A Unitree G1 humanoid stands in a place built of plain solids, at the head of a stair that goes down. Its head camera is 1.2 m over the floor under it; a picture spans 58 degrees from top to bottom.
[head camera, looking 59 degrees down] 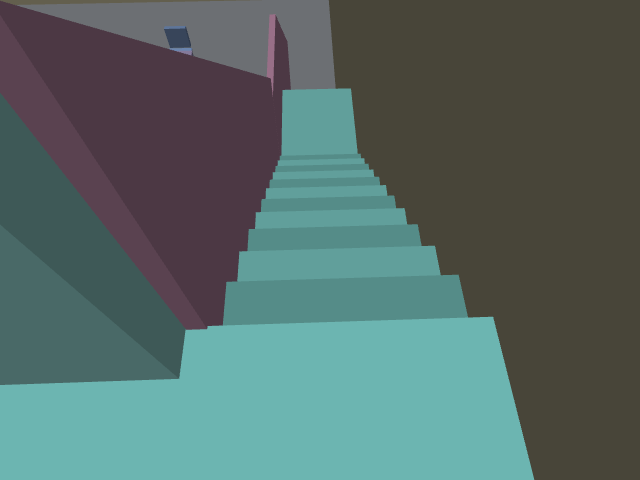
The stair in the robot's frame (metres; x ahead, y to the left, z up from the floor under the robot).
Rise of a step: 0.20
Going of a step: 0.24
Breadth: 0.83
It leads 2 degrees to the left of straight ahead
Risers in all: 12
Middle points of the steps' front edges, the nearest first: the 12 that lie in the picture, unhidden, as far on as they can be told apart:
0.45 -0.09 0.00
0.68 -0.08 -0.20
0.92 -0.07 -0.39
1.15 -0.07 -0.59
1.39 -0.06 -0.78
1.63 -0.05 -0.98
1.86 -0.04 -1.18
2.10 -0.03 -1.37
2.33 -0.03 -1.57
2.57 -0.02 -1.77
2.80 -0.01 -1.96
3.04 0.00 -2.16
